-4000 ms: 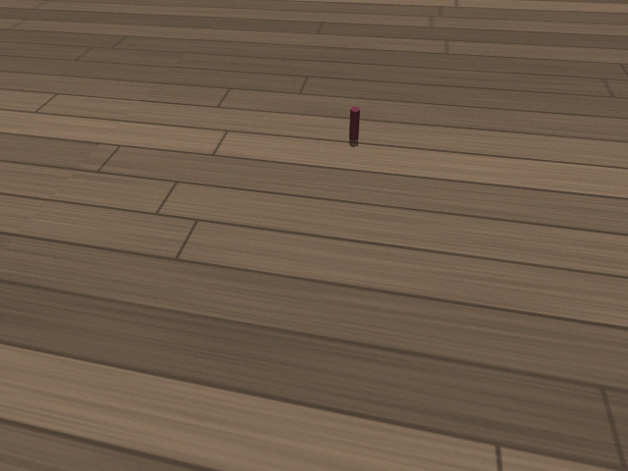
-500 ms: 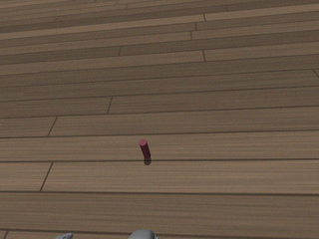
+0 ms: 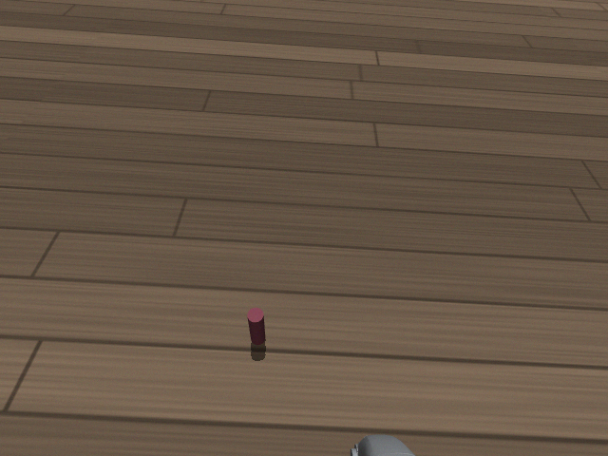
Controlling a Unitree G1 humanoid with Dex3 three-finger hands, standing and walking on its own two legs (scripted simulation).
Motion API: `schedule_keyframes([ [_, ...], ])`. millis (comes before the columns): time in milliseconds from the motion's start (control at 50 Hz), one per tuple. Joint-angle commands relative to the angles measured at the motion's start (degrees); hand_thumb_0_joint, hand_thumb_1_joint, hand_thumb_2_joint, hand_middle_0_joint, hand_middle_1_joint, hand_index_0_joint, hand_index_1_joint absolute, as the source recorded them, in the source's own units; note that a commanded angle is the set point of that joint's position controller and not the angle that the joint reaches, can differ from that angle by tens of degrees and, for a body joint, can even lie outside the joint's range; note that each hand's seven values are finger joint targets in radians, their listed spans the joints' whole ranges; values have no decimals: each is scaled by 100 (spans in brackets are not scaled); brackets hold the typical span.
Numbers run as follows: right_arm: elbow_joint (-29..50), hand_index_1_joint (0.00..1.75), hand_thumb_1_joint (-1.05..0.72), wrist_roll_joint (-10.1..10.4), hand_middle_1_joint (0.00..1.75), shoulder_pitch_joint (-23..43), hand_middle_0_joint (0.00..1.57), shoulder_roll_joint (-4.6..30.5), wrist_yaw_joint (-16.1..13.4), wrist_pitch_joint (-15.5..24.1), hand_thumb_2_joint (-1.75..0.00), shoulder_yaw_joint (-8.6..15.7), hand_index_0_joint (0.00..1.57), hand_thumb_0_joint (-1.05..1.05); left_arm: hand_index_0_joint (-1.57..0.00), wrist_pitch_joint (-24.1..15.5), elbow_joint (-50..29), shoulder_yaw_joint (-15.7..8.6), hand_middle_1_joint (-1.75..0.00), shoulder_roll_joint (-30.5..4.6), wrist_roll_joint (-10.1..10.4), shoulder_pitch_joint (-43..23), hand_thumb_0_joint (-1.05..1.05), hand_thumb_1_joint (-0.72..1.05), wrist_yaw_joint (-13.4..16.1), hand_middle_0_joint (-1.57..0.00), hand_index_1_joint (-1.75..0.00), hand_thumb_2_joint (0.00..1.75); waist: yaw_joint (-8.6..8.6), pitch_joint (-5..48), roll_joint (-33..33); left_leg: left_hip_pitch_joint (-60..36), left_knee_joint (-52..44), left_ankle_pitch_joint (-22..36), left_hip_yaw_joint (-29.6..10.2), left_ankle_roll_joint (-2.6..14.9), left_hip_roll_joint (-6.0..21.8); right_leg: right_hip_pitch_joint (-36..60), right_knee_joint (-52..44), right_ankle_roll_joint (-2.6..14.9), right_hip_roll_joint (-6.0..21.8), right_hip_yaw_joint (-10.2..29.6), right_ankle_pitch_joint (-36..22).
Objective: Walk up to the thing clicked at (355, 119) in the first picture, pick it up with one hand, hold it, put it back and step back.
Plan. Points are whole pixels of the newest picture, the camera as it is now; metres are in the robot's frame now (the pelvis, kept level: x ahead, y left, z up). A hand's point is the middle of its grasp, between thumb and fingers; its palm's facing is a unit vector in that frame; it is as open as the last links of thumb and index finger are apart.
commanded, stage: walk up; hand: left
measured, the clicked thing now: (256, 327) +0.58 +0.14 -0.68
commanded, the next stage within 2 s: none
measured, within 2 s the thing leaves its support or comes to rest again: neither
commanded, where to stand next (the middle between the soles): +0.23 -0.04 m, yaw -2 degrees
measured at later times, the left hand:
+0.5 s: hand (166, 391) +0.23 +0.22 -0.12, palm faces -0.06 -0.90 -0.42, open 7.4 cm
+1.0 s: hand (165, 409) +0.21 +0.23 -0.17, palm faces -0.04 -0.94 -0.33, open 7.4 cm
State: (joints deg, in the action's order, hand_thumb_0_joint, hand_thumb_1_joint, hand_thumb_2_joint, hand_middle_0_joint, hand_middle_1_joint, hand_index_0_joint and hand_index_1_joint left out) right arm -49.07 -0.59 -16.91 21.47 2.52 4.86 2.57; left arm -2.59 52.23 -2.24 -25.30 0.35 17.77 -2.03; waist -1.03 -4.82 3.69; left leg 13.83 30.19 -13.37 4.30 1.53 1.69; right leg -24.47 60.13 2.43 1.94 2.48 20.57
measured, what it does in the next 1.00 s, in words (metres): walks ahead: right foot, then left foot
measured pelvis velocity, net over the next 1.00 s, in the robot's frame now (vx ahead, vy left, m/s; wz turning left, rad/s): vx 0.15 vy -0.02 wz -0.03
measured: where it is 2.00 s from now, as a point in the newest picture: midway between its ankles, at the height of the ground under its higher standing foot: outside the picture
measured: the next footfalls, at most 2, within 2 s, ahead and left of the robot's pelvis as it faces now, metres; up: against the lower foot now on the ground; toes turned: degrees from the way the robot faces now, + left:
right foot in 0.30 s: +0.21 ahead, -0.15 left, +0.00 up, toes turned -4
left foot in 0.68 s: +0.27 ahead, +0.10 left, +0.00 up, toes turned -1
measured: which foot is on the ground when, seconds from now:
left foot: down 0.00-0.32, up 0.34-0.66, down 0.68-1.00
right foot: up 0.00-0.28, down 0.30-1.00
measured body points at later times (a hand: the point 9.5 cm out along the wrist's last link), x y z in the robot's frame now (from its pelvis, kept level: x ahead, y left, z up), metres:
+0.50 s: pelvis +0.13 -0.04 +0.00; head +0.16 -0.08 +0.45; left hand +0.23 +0.27 -0.09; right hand +0.18 -0.35 -0.14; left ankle +0.14 +0.11 -0.67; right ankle +0.19 -0.14 -0.74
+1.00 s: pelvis +0.15 -0.02 -0.01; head +0.16 -0.01 +0.44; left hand +0.22 +0.28 -0.14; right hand +0.25 -0.33 -0.12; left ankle +0.23 +0.10 -0.74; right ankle +0.17 -0.15 -0.74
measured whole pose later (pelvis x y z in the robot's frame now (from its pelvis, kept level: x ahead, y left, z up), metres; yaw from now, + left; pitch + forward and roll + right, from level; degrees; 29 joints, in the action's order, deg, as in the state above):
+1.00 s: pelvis +0.15 -0.02 -0.01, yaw -2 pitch -3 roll -1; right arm -57.5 -0.4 -6.2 20.4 0.6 0.1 0.1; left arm 0.0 60.8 -0.1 -21.1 0.0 9.8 -0.6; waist 0.7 -4.4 0.0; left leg 18.3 32.8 -11.6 0.1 -0.4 2.3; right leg -13.5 32.3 -0.2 0.9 -2.6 15.6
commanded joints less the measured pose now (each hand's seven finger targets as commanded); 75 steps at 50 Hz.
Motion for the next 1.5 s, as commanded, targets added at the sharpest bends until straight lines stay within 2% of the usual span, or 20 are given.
schedule_keyframes([
  [0,357,30,-90,63,30,-345,20,1626,-145,143,-90,475,20,0,-20,-43,-314,-304,-30,-922,5,387,0,90,-6,-20,-30,90,-15,248,-1363,-806,-1435,1332,-1116,887,1291,-719,-305,-179,227,92,-556],
  [160,527,30,-90,11,30,-298,20,1652,-129,48,-90,488,20,0,-20,-120,-632,-302,-30,-690,-95,-523,0,90,-147,-20,-30,90,-126,-53,-1145,-496,-1222,1371,-599,1056,1247,-147,-2196,-178,315,-425,-1058],
  [240,679,30,-90,33,30,-54,20,1594,-140,-38,-90,440,20,0,-20,-203,-354,-375,-30,-760,-96,125,0,90,-77,-20,-30,90,280,281,-736,78,-328,641,-644,836,1215,1384,-2944,-52,92,-469,-1247],
  [260,684,30,-90,30,30,-201,20,1333,-138,-51,-90,341,20,0,-20,-254,-243,-465,-30,-993,-125,406,0,90,-19,-20,-30,90,389,607,-124,228,628,867,-351,668,863,2102,-3235,24,-2,-386,-1090],
  [280,702,30,-90,56,30,-478,20,1057,-135,-38,-90,228,20,0,-20,-306,-238,-579,-30,-1298,-165,732,0,90,47,-20,-30,90,537,946,746,708,1903,409,14,454,408,2700,-3714,250,547,456,-610],
  [300,705,30,-90,49,30,-680,20,736,-130,-71,-90,98,20,0,-20,-322,-375,-626,-30,-1623,-150,717,0,90,120,-20,-30,90,459,990,1477,1625,2788,-1676,-17,157,-223,3011,-4153,626,1849,2520,-546],
  [340,458,30,-90,21,30,-548,20,1524,-245,-183,-90,313,20,0,-20,-229,-469,-606,-30,-1652,-29,382,0,90,126,-20,-30,90,453,516,872,1955,3418,-2027,-503,87,9,2363,-4319,1437,2227,3135,-518],
  [400,222,30,-90,98,30,-523,20,1340,-201,-223,-90,287,20,0,-20,-220,-568,-435,-30,-1177,10,34,0,90,184,-20,-30,90,199,263,438,1693,3185,-1367,-778,40,210,1718,-4135,1020,1441,1307,-1597],
  [440,110,30,-90,48,30,-645,20,1203,-180,-282,-90,259,20,0,-20,-219,-599,-366,-30,-1113,-38,-132,0,90,198,-20,-30,90,121,274,505,1248,2948,-945,-600,-36,89,1150,-4104,911,1143,767,-1973],
  [600,-162,30,-90,39,30,-133,20,1006,-281,-276,-90,215,20,0,-20,-12,-641,-268,-30,-1075,-66,-618,0,90,247,-20,-30,90,119,682,514,-69,705,158,-204,-175,-36,622,-3079,829,1162,230,-3052],
  [640,-276,30,-90,-17,30,-166,20,1140,-328,-230,-90,264,20,0,-20,76,-607,-210,-30,-957,14,-811,0,90,252,-20,-30,90,-19,657,217,-447,79,756,-316,-24,-36,267,-2673,560,1056,267,-2249],
  [680,-129,30,-90,-110,30,213,20,1664,-360,-162,-90,323,20,0,-20,163,-554,-90,-30,-547,105,-550,0,90,240,-20,-30,90,216,738,-1183,-303,-900,904,-2293,437,1325,54,-1884,-14,226,-152,-582],
  [700,-20,30,-90,-42,30,630,20,1840,-340,-155,-90,315,20,0,-20,246,-344,-99,-30,-660,121,-326,0,90,268,-20,-30,90,324,649,-1330,221,-1100,484,-2714,941,1780,425,-1619,-80,-112,-281,842],
  [720,-65,30,-90,-30,30,880,20,1885,-324,-188,-90,334,20,0,-20,287,-126,-171,-30,-878,73,-333,0,90,288,-20,-30,90,282,536,-1457,830,-1144,-174,-2752,1181,1821,911,-1349,-65,86,-113,1037],
  [820,-212,30,-90,16,30,1207,20,1376,-294,-247,-90,113,20,0,-20,181,310,-153,-30,-698,23,-278,0,90,230,-20,-30,90,420,749,-1520,430,-439,305,-1446,482,896,1334,-2957,-71,3,-300,-364],
  [860,-299,30,-90,92,30,1122,20,1036,-277,-296,-90,5,20,0,-20,81,396,-151,-30,-857,-60,-571,0,90,279,-20,-30,90,285,989,-896,475,-129,515,-1209,198,677,1642,-3435,13,423,339,-893],
  [900,-480,30,-90,75,30,1040,20,1152,-269,-346,-90,24,20,0,-20,91,327,-117,-30,-970,-72,-1211,0,90,236,-20,-30,90,-3,567,-652,106,-558,-928,-1162,89,482,696,-3696,67,603,567,195],
  [960,-598,30,-90,27,30,1423,20,1306,-229,-353,-90,55,20,0,-20,100,529,-33,-30,-780,-36,-1156,0,90,193,-20,-30,90,119,202,-722,196,-868,-1531,-1422,157,642,472,-3891,13,400,319,754],
  [1240,-1182,30,-90,73,30,1487,20,1095,-222,-264,-90,-64,20,0,-20,-2,945,-22,-30,-734,-35,-1428,0,90,193,-20,-30,90,99,684,-120,-551,-1004,654,-979,-19,525,1336,-4427,-97,663,296,-1064],
  [1480,-1407,30,-90,42,30,1544,20,1081,-263,-262,-90,-63,20,0,-20,95,1063,-31,-30,-639,1,-1511,0,90,208,-20,-30,90,157,771,-502,-458,-1353,1010,-1034,-49,631,1908,-4396,-144,601,75,-1418],
])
